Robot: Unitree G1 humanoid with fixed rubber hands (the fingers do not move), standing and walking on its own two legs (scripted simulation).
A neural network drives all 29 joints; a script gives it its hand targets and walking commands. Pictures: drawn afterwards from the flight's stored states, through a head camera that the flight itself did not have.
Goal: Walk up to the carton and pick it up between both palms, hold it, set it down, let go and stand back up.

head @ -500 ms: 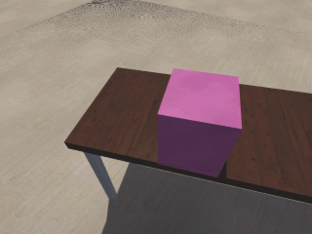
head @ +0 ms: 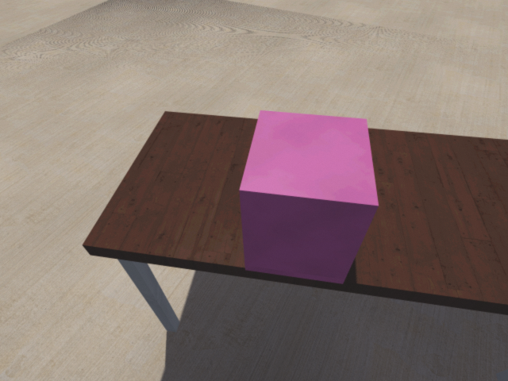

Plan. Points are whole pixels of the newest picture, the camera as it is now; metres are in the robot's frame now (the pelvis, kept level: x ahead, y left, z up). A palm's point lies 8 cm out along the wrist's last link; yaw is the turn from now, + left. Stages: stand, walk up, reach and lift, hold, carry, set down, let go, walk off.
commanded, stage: walk up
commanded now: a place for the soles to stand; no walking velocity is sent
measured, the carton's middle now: (302, 198) +0.45 -0.06 +0.01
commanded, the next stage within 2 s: reach and lift in 0.22 s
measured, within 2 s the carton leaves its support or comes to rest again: neither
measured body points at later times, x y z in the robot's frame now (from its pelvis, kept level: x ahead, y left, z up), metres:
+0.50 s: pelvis -0.04 +0.00 -0.03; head +0.01 +0.01 +0.42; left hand +0.18 +0.24 -0.12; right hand +0.15 -0.26 -0.14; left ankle -0.02 +0.12 -0.74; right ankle -0.01 -0.11 -0.74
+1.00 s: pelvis -0.04 -0.03 -0.01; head -0.01 -0.03 +0.44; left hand +0.15 +0.22 -0.09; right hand +0.12 -0.23 -0.10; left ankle -0.02 +0.12 -0.74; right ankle -0.01 -0.11 -0.74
